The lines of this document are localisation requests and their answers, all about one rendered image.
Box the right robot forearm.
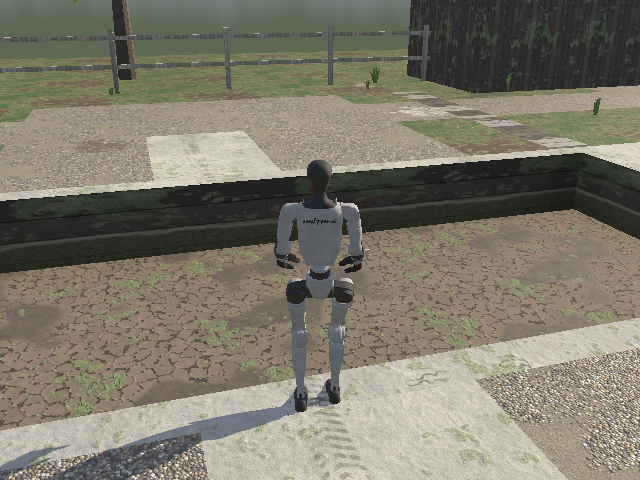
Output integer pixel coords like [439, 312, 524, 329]
[351, 241, 364, 265]

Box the right robot shin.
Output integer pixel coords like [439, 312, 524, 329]
[329, 326, 345, 391]

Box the left robot upper arm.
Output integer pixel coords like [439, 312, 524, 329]
[276, 203, 299, 255]

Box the robot left hand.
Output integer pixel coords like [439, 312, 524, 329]
[276, 253, 300, 269]

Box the right robot upper arm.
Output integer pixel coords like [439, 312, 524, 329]
[341, 202, 363, 256]

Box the humanoid robot torso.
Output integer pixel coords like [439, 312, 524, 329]
[296, 198, 343, 299]

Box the left robot forearm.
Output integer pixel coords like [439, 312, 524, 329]
[274, 240, 288, 262]

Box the robot right hand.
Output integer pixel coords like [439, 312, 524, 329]
[339, 256, 362, 273]

